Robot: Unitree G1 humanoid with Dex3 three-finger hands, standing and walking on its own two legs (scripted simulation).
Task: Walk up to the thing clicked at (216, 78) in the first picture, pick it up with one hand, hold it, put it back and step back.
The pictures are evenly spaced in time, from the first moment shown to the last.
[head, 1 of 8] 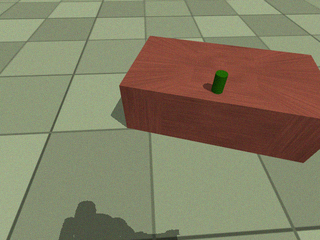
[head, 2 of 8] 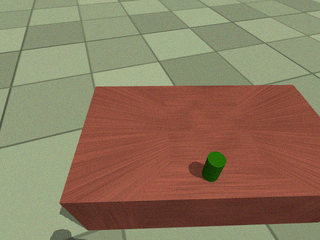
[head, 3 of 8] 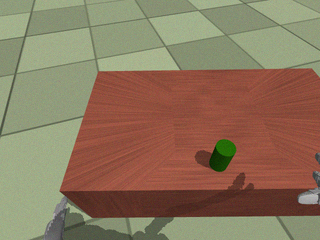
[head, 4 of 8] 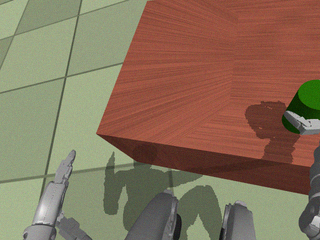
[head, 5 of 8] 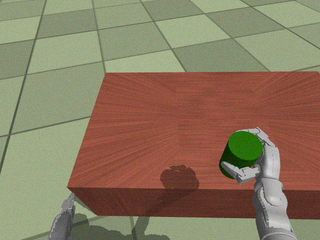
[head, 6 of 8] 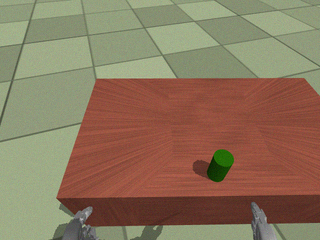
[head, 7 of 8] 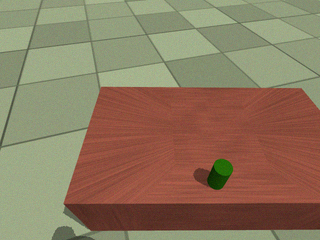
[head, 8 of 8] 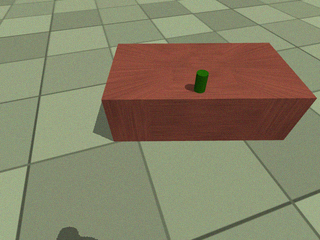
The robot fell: no
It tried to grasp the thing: yes
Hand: right
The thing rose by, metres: 0.26
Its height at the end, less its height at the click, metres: +0.00
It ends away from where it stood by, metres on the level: 0.02
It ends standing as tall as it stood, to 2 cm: yes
